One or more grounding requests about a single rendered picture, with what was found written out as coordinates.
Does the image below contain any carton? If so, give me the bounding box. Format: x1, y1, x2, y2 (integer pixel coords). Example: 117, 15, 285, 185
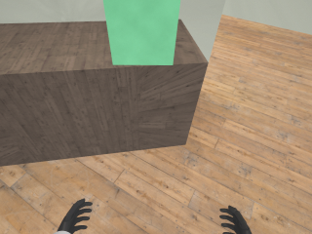
102, 0, 180, 65

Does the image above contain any pedestal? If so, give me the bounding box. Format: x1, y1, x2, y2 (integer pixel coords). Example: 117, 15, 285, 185
0, 19, 209, 167

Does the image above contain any robot right hand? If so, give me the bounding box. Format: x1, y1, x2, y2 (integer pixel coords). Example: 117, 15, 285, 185
219, 205, 252, 234

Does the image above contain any robot left hand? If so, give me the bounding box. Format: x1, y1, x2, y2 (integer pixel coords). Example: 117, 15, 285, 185
58, 198, 93, 234

